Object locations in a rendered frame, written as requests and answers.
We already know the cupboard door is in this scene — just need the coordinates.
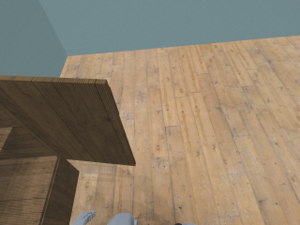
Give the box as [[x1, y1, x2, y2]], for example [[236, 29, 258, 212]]
[[0, 75, 136, 166]]

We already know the robot left thigh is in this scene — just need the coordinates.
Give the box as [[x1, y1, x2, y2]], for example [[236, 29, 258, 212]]
[[107, 213, 138, 225]]

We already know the robot left hand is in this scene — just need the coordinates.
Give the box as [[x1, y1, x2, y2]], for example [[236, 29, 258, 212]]
[[71, 210, 96, 225]]

